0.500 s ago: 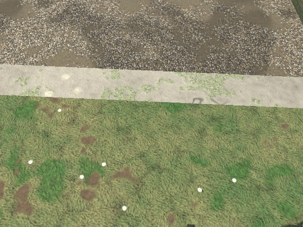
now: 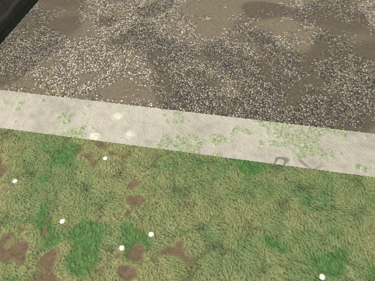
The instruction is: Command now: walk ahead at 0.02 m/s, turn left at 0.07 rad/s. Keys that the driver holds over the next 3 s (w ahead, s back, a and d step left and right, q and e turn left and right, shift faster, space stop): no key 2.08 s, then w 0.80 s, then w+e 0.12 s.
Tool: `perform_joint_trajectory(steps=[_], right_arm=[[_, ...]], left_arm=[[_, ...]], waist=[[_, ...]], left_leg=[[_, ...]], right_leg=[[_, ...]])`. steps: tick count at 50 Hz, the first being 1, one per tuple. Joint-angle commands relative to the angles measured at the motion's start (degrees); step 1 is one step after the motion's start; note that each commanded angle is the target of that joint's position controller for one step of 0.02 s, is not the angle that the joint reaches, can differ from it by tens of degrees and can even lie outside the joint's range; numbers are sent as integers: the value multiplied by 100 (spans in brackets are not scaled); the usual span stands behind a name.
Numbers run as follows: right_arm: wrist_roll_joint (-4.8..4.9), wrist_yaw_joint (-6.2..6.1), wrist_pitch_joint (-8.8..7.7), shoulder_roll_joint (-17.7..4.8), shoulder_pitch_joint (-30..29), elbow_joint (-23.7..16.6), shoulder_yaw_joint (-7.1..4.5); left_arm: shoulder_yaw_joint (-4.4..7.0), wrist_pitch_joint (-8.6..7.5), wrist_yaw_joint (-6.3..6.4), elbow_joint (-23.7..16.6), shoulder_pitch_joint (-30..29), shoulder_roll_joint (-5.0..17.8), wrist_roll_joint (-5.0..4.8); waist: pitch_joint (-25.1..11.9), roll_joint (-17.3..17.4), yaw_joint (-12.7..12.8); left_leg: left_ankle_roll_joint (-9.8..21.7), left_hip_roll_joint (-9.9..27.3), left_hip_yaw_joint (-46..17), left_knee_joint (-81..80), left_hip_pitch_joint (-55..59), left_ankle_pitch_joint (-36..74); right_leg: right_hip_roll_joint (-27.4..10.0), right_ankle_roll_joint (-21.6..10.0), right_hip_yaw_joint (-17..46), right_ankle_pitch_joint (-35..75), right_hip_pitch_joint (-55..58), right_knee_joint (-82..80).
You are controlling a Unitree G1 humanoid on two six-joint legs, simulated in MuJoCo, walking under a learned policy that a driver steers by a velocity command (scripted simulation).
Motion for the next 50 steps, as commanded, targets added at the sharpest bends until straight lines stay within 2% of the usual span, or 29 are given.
perform_joint_trajectory(steps=[1, 2, 3, 4, 6, 8, 20, 34, 50], right_arm=[[-103, -20, -24, -784, 319, -178, -164], [-70, 17, -39, -803, 219, -40, -175], [-72, 55, -93, -495, 60, -87, -99], [-106, 62, -152, -396, 53, -22, -61], [-84, 71, -274, -493, 89, 63, -71], [-52, 62, -334, -475, 283, 203, -56], [-13, 49, -315, -329, 444, 627, 22], [-16, 35, -295, -229, 620, 965, 77], [-9, 9, -296, -98, 960, 1162, 139]], left_arm=[[142, -106, -29, -172, 130, 744, 42], [122, -123, -38, -165, 174, 540, 64], [136, -123, -22, -116, -19, 650, 98], [159, -115, -5, -83, -67, 672, 67], [188, -72, 51, 36, 29, 734, 31], [199, -58, 63, 146, 118, 723, 11], [231, 71, 142, 719, 318, 727, -29], [204, 127, 199, 1123, 436, 666, -39], [136, 134, 205, 1373, 640, 524, -45]], waist=[[-611, -357, 37], [-458, 483, 243], [-253, 371, 127], [-176, 321, 118], [-66, 235, 97], [-133, 170, 64], [-96, -102, 21], [50, -83, 28], [170, -139, 22]], left_leg=[[396, 472, -353, -725, 781, 1196], [649, 485, -451, -842, 0, 181], [664, 406, -469, -1046, -374, -363], [573, 369, -425, -1101, -480, -463], [434, 263, -305, -1005, -415, 26], [406, 215, -227, -887, -245, 425], [444, 109, -89, -847, 39, 1082], [416, 24, 26, -982, 15, 832], [387, -32, 119, -1032, -75, 486]], right_leg=[[-594, -297, 619, -504, 51, -448], [-180, -38, 108, -643, 461, -372], [-171, 106, 78, -369, 758, -212], [-194, 98, 96, -134, 860, -174], [-244, 26, 164, 314, 884, -121], [-261, -5, 174, 566, 924, -101], [-264, 88, 160, 899, 1085, -117], [-255, 96, 140, 705, 1072, -201], [-222, 82, 127, 480, 964, -257]])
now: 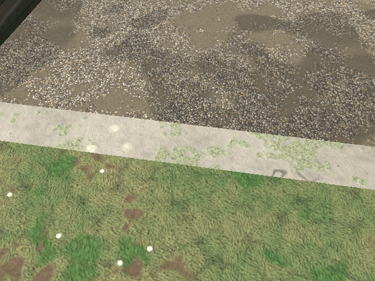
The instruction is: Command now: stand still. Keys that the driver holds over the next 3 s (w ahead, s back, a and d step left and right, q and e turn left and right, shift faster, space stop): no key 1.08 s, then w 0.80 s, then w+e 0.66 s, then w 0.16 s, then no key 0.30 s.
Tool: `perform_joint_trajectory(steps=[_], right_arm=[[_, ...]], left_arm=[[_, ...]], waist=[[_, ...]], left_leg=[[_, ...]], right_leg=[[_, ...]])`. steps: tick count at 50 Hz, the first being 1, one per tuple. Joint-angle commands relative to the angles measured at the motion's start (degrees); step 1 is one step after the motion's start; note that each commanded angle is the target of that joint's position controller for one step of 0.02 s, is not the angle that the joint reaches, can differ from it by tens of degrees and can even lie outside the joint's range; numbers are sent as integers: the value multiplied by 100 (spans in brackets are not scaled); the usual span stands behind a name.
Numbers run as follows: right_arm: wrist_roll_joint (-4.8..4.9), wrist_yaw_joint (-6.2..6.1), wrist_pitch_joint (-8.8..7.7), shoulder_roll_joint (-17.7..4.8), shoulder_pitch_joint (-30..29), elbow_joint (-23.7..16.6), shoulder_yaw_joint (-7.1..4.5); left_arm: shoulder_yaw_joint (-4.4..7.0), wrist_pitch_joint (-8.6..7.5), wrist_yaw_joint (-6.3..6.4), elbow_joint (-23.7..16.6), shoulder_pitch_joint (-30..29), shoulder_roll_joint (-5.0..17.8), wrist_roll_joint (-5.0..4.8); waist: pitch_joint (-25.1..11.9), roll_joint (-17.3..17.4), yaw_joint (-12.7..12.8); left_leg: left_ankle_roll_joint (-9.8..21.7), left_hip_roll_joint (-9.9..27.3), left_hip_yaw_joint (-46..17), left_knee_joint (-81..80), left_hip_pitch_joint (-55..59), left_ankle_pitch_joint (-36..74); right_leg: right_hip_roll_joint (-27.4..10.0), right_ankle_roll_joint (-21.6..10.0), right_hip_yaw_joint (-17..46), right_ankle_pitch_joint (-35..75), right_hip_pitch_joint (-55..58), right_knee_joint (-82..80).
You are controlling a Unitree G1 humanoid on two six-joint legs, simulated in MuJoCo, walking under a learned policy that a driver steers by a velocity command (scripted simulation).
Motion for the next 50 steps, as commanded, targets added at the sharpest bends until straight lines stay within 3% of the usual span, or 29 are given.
perform_joint_trajectory(steps=[1, 50], right_arm=[[3, -19, -31, -551, 378, -81, -84], [31, -50, -54, -260, 1067, 3, -42]], left_arm=[[73, -34, 17, -104, 181, 561, -1], [-17, -31, 30, -45, 608, 324, -28]], waist=[[98, 47, -1], [209, 53, -6]], left_leg=[[63, 184, -132, -691, -758, 654], [13, 165, -14, -607, -830, 648]], right_leg=[[15, -180, -92, 731, 476, -261], [70, -235, -92, 721, 350, -181]])
Over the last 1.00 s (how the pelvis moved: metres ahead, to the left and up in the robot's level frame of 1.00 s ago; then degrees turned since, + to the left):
0.02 0.02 0.00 -1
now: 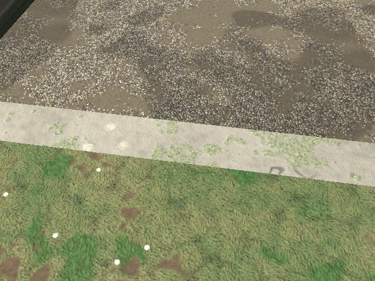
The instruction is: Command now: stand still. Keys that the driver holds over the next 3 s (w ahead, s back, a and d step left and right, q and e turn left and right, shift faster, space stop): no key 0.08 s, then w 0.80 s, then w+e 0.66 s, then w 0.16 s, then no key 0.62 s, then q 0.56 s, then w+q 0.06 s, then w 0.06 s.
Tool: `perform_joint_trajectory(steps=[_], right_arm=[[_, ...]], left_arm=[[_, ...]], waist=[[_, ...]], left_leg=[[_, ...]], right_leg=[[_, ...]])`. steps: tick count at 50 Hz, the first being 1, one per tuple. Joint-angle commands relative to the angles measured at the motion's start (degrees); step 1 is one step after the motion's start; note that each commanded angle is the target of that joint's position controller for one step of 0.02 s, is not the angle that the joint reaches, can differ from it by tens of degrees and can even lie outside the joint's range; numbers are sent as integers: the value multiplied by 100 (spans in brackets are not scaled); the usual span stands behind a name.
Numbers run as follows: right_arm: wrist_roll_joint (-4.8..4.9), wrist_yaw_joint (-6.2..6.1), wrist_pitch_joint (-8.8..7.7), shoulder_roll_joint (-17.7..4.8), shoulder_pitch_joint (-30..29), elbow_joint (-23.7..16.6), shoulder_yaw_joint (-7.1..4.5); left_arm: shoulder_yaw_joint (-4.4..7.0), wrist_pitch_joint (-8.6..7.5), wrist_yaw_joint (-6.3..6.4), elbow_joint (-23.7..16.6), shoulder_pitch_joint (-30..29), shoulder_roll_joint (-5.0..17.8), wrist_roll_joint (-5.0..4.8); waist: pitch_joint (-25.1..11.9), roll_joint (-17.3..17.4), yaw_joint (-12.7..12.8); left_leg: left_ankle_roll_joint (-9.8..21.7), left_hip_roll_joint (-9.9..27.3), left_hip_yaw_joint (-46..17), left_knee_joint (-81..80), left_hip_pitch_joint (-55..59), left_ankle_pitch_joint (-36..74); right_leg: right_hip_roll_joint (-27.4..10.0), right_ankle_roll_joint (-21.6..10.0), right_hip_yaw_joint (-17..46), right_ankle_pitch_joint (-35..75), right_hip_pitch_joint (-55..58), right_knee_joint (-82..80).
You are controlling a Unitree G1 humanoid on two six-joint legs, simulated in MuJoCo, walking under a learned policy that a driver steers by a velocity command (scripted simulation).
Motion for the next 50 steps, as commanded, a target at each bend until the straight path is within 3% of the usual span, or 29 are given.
perform_joint_trajectory(steps=[1, 4, 5, 7, 9, 10, 11, 13, 15, 16, 17, 18, 19, 20, 22, 24, 29, 33, 36, 38, 40, 41, 42, 43, 44, 45, 46, 48, 50], right_arm=[[2, -14, -19, -472, 592, -29, -78], [3, -15, -20, -462, 613, -30, -79], [1, -22, -12, -408, 726, 31, -69], [70, -65, 21, -672, 702, -18, -160], [139, -81, -22, -968, 881, -92, -260], [169, -73, -76, -1187, 867, -131, -344], [172, -68, -127, -1235, 767, -189, -379], [160, -25, -198, -1085, 451, -322, -361], [227, 25, -174, -1028, 122, -443, -348], [206, 34, -203, -986, -9, -526, -327], [153, 53, -282, -650, -141, -679, -229], [203, 45, -408, -344, -109, -868, -162], [301, 78, -484, -569, -137, -882, -214], [305, 139, -538, -648, -235, -891, -226], [179, 164, -589, -850, -378, -861, -348], [154, 238, -532, -834, -469, -845, -411], [122, 290, -451, -478, -1791, -1365, -277], [168, 385, -480, -579, -2535, -1640, -227], [174, 471, -527, -722, -2713, -1790, -244], [169, 485, -554, -985, -2245, -1725, -364], [194, 413, -516, -1450, -471, -1214, -621], [79, 348, -476, -1932, 464, -1013, -741], [-11, 420, -492, -2030, 624, -936, -708], [38, 433, -525, -1498, 207, -954, -561], [74, 428, -547, -1249, -360, -1040, -488], [42, 437, -575, -1122, -888, -1149, -441], [-17, 464, -608, -965, -1119, -1156, -405], [-75, 474, -644, -769, -1093, -989, -364], [-72, 418, -680, -870, -937, -840, -385]], left_arm=[[75, -24, 15, -85, 328, 508, -1], [75, -24, 15, -88, 343, 499, -2], [55, -19, 16, -34, 439, 421, 4], [84, -26, 26, -40, 437, 454, -45], [74, -167, -24, -232, 112, 374, -50], [42, -283, -79, -334, -15, 254, -67], [42, -394, -138, -417, -120, 267, -94], [57, -568, -234, -493, -47, 287, -173], [145, -644, -280, -118, 870, 324, -180], [247, -640, -291, 86, 1469, 503, -134], [416, -648, -270, 190, 2320, 1067, -130], [432, -726, -361, 197, 2790, 1417, -57], [293, -801, -356, 43, 2093, 1033, -7], [214, -829, -367, -168, 1515, 763, -37], [126, -781, -410, -351, 1051, 613, -27], [48, -692, -370, -272, 1383, 411, 17], [80, -592, -200, -369, 1592, 809, 69], [140, -591, -161, -389, 1801, 968, -15], [196, -565, -150, -387, 1757, 1009, -70], [254, -516, -155, -451, 1588, 1151, -24], [231, -438, -177, -557, 1377, 1122, 50], [116, -459, -211, -711, 1586, 764, 105], [-100, -621, -278, -666, 2220, -54, 7], [53, -779, -299, -768, 1635, 582, -166], [135, -859, -296, -964, 1047, 893, -275], [155, -874, -236, -1011, 782, 916, -251], [217, -808, -190, -986, 735, 877, -184], [237, -602, -184, -895, 1064, 609, -189], [270, -468, -168, -968, 913, 575, -190]], waist=[[226, 50, -1], [231, 51, -1], [94, 89, -3], [351, 377, -41], [778, 838, -219], [957, 1147, -254], [1132, 1143, -236], [1218, 1035, -35], [857, 711, 381], [585, 322, 591], [177, -1099, 867], [-132, -1892, 844], [295, -1011, 454], [576, -588, 289], [584, -342, 119], [411, -474, 144], [618, -301, 319], [771, -430, 430], [753, -435, 261], [251, -625, -102], [-851, -675, -993], [-1694, 279, -1072], [-2591, 1695, -633], [-1907, 1208, -678], [-1041, 842, -529], [-738, 185, -314], [-518, 86, -120], [-408, 373, 130], [-120, 431, 180]], left_leg=[[66, 98, -61, -673, -764, 721], [65, 99, -58, -671, -765, 722], [88, 62, -28, -738, -714, 143], [356, 160, -302, -922, -911, -1747], [834, 897, -1341, -1513, -927, -3032], [1137, 1468, -2060, -1816, -907, -3148], [1352, 1817, -2471, -1984, -951, -2960], [1257, 1784, -2229, -1804, -812, -2141], [855, 1106, -1240, -1089, -1361, -1352], [676, 726, -770, -197, -1710, -444], [306, 59, 130, 1944, -2504, -49], [266, -349, -129, 3478, -3397, -1174], [406, 92, -577, 4385, -3788, -926], [543, 369, -601, 4550, -3921, -300], [581, 700, -380, 3951, -3712, 564], [473, 757, -110, 3583, -3441, 901], [133, 679, 159, 1926, -3609, 1580], [168, 441, 335, 835, -3087, 2067], [400, 377, 256, 405, -2912, 1950], [591, 94, 410, 374, -2048, 1660], [893, -84, 445, 447, 354, 1541], [1378, 1236, -1368, 304, 2254, 786], [2134, 2365, -4280, -849, 3337, -428], [1784, 2102, -4283, -1291, 2809, -588], [1529, 1965, -3262, -1323, 1889, -1], [1382, 1833, -2463, -1436, 963, 788], [1268, 1627, -1832, -1589, 275, 1304], [1212, 1389, -1134, -1925, -294, 1413], [1231, 1321, -645, -2165, -555, 1540]], right_leg=[[16, -183, -98, 803, 469, -312], [17, -183, -99, 805, 467, -308], [100, -185, -193, 276, 532, -286], [435, -244, -544, -1466, 99, 164], [466, -315, -699, -1738, -747, 933], [299, -355, -697, -1300, -1027, 1514], [59, -448, -534, -1185, -1274, 1825], [-136, -638, -464, -1490, -1247, 1363], [244, -629, -841, -666, 580, -26], [158, -617, -470, -363, 1410, -245], [-1006, -1060, 1444, -1001, 2258, -1189], [-2088, -1794, 3945, -1731, 2569, -2143], [-2270, -1828, 3923, -1994, 2127, -2125], [-1991, -1621, 3035, -1782, 1815, -2080], [-1416, -1240, 1645, -507, 1611, -2170], [-1057, -1082, 809, 704, 1653, -2146], [-1041, -1249, 314, 1431, 1406, -2350], [-1126, -1263, 84, 1331, 1321, -2495], [-1338, -1156, -39, 1918, 1849, -2219], [-1376, -1024, -170, 3752, 2150, -1471], [-986, -741, -475, 4727, 1443, 730], [-440, -527, -667, 2600, -237, 2813], [545, -344, 40, -1866, -1717, 4499], [223, -494, 523, -1812, -2298, 5112], [-68, -587, 305, -1305, -2552, 5087], [-396, -608, 227, -725, -2223, 4797], [-593, -608, 200, -441, -1874, 4502], [-776, -628, 250, -245, -1384, 4161], [-793, -602, 258, -71, -1592, 3904]])
Over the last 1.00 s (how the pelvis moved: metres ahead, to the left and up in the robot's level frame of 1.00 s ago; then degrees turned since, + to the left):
0.00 -0.01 0.00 0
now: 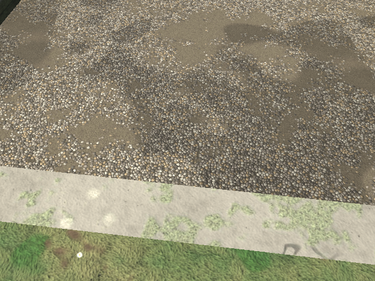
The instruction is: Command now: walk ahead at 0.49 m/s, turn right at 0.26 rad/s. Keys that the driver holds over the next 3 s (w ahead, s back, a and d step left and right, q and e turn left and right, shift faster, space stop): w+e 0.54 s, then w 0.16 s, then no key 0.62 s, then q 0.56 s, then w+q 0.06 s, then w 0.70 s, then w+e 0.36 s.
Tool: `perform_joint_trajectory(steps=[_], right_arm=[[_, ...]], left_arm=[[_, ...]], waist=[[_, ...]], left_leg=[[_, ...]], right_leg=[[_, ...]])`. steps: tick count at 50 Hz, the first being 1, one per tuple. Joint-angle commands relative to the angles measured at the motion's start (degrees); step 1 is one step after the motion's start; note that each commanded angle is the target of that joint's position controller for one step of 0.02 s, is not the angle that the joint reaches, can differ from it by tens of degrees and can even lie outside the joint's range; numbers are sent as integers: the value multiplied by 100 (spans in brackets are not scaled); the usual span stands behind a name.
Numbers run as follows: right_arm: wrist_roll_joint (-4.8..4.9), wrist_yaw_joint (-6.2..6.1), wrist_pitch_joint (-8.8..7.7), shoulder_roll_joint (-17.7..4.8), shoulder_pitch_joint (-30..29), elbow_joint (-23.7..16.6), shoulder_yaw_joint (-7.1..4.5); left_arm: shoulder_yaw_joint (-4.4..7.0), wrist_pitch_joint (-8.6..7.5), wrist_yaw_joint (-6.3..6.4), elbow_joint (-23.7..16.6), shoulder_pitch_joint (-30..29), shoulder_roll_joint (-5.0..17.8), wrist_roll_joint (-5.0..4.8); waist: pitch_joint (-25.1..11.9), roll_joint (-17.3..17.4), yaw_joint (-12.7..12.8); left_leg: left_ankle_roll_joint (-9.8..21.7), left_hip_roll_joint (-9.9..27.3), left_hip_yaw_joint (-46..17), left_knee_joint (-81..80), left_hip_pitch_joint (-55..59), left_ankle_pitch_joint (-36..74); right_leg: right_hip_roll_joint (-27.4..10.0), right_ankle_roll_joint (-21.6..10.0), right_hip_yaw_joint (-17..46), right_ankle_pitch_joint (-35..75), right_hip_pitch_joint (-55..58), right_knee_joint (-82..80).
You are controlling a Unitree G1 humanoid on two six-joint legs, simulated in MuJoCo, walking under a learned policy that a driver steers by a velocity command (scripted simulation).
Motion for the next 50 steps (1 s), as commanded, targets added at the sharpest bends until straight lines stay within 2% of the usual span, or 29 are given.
perform_joint_trajectory(steps=[1, 6, 9, 14, 16, 17, 18, 19, 20, 21, 22, 23, 24, 25, 26, 28, 32, 35, 38, 40, 41, 42, 43, 44, 45, 46, 47, 49, 50], right_arm=[[-37, -76, -144, -554, -71, -161, -95], [-57, -249, -87, -661, 286, -67, -111], [-5, -326, -34, -741, 536, 12, -103], [57, -358, 180, -844, 950, 151, -112], [139, -406, 233, -1102, 747, 29, -190], [129, -483, 320, -1138, 618, -45, -190], [203, -516, 366, -1131, 384, -140, -169], [187, -520, 307, -1110, 346, -273, -146], [-161, -423, 113, -353, 960, -436, 59], [77, -290, -131, -603, 1075, -586, 31], [360, -292, -165, -920, 526, -667, -91], [351, -333, -166, -783, 55, -875, -76], [213, -403, -86, -795, -154, -876, -123], [141, -432, 22, -786, -16, -886, -165], [110, -428, 128, -785, 177, -874, -198], [30, -439, 241, -595, 256, -921, -182], [-30, -455, 336, -306, -425, -1156, -13], [-12, -400, 285, -306, -713, -1232, 7], [-88, -298, 192, -334, -845, -1314, -13], [-109, -205, 163, -383, -525, -1252, -59], [-149, -186, 163, -360, -217, -1149, -57], [-231, -202, 152, -611, 193, -1039, -123], [-257, -210, 184, -876, 721, -971, -215], [-167, -212, 265, -593, 1083, -903, -115], [-13, -222, 384, -444, 1082, -771, -48], [22, -258, 469, -385, 820, -805, -20], [-16, -305, 518, -246, 456, -860, 38], [-133, -346, 586, -349, -265, -950, 11], [-120, -342, 651, -438, -592, -999, -31]], left_arm=[[113, 165, 36, -104, 586, 213, 13], [157, 94, -66, -405, -296, 205, 69], [67, 66, -182, -644, -928, 62, 133], [1, 127, -369, -1120, -1489, -20, 131], [65, 155, -402, -1256, -1278, 93, 110], [139, 211, -354, -1155, -734, 231, 186], [306, 181, -305, -986, 190, 543, 184], [530, 202, -182, -905, 917, 1154, 160], [588, 274, -100, -1018, 831, 1629, 93], [454, 248, -182, -1019, 1156, 1312, 153], [383, 238, -209, -947, 1078, 877, 189], [325, 205, -214, -1034, 570, 654, 138], [224, 175, -213, -1173, 150, 389, 169], [198, 189, -185, -1305, -56, 355, 236], [211, 195, -165, -1354, -19, 386, 286], [251, 171, -93, -1360, 164, 505, 277], [265, 246, 58, -1163, 764, 497, 201], [236, 267, 31, -1017, 1066, 437, 163], [182, 308, 34, -933, 1076, 365, 185], [97, 345, 47, -811, 1217, 181, 130], [86, 355, 50, -803, 1130, 181, 88], [150, 359, 84, -856, 1089, 331, 102], [107, 366, 117, -771, 1660, 91, 129], [5, 384, 126, -659, 1890, 7, 101], [64, 468, 114, -697, 1787, 139, 36], [88, 571, 141, -740, 1416, 201, -28], [84, 683, 183, -730, 1063, 138, -28], [54, 837, 218, -636, 1114, -81, 81], [-17, 836, 191, -554, 1231, -258, 138]], waist=[[15, 601, 255], [163, 409, 46], [301, 315, -174], [422, 395, -335], [177, 670, -86], [-58, 779, 222], [-600, 761, 713], [-1165, 254, 1056], [-1798, -1502, 392], [-2938, -984, 573], [-2143, -271, 624], [-1037, 181, 416], [-755, 454, 205], [-591, 360, 20], [-532, 305, -94], [-478, 248, -171], [-296, -61, 125], [-179, -290, 285], [-162, -298, 313], [-267, -446, 191], [-362, -351, 23], [-558, -131, -74], [-1112, 807, -91], [-1863, 1636, -326], [-1715, 1914, -246], [-1249, 1506, -228], [-752, 1008, -180], [-289, 993, 165], [-198, 1072, 288]], left_leg=[[793, 1628, -1130, -1539, -17, 505], [607, 1597, -453, -1536, 618, 1074], [479, 1580, -14, -1444, 736, 1211], [433, 1884, 335, -610, 1586, 2492], [353, 1946, 501, 112, 1810, 4386], [303, 1902, 570, 951, 1758, 5628], [129, 1746, 672, 2164, 1381, 5644], [-210, 1404, 711, 3977, 253, 3908], [-557, 135, 309, 6311, -1884, -2440], [-480, 80, -1232, 6946, -2544, -2592], [-322, 416, -1264, 6696, -2884, -2266], [-305, 652, -1125, 6083, -3121, -1938], [-301, 885, -1108, 5609, -2847, -1650], [-358, 963, -1135, 5383, -2448, -1426], [-420, 979, -1127, 5156, -2228, -1297], [-578, 980, -982, 4617, -2139, -1064], [-584, 942, -832, 2978, -2361, 160], [-440, 829, -801, 2262, -2235, 992], [-203, 567, -575, 1852, -1625, 1069], [4, 448, -503, 1549, -1217, 948], [117, 405, -428, 1056, -678, 1464], [203, 612, -632, 921, 70, 3123], [762, 1545, -1526, 1112, 1384, 3876], [1409, 2485, -2606, 703, 1860, 3684], [1534, 2653, -3314, 315, 1688, 2252], [1330, 2500, -3438, 11, 1180, 730], [1086, 2357, -3150, -240, 508, -108], [636, 1871, -2374, -630, -806, -1028], [424, 1484, -1766, -625, -1197, -839]], right_leg=[[-367, 10, 360, 556, -432, -207], [-125, 83, 466, 2064, -1275, -1673], [-49, 73, 27, 2632, -1157, -2573], [160, -75, -570, 1729, -1286, -2964], [490, -271, -956, 960, -707, -3041], [770, -385, -1187, 655, -51, -3011], [939, -595, -1190, 1225, 1230, -3396], [316, -987, -16, 2039, 2772, -3927], [-1027, -1915, 2488, 3768, 4637, -3776], [-1669, -2496, 4068, 2379, 5194, -4735], [-1376, -2053, 3391, 1496, 4655, -4908], [-1079, -1747, 2636, 1340, 3598, -4994], [-787, -1531, 2174, 1401, 2839, -5071], [-582, -1528, 1920, 1580, 2219, -5126], [-413, -1521, 1751, 1709, 1894, -5127], [-290, -1560, 1457, 2069, 1539, -5135], [-105, -1324, 1165, 1894, 1468, -4994], [-106, -1160, 1210, 1616, 1458, -4755], [-137, -954, 1097, 2800, 1171, -4178], [-102, -782, 1154, 3162, 1279, -3745], [61, -616, 1053, 2944, 1259, -3517], [497, -327, 847, 2494, 1072, -2954], [1052, 131, 704, 1428, 318, -1759], [1200, 433, 489, -1341, 72, -555], [1024, 591, 595, -2724, -410, 180], [741, 647, 557, -2517, -694, 407], [537, 712, 450, -2271, -639, 326], [321, 660, 219, -1750, 260, -810], [347, 583, 13, -1533, 884, -1810]])
Over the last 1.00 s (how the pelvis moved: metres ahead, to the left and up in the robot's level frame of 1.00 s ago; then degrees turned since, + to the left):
0.38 0.03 0.01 -1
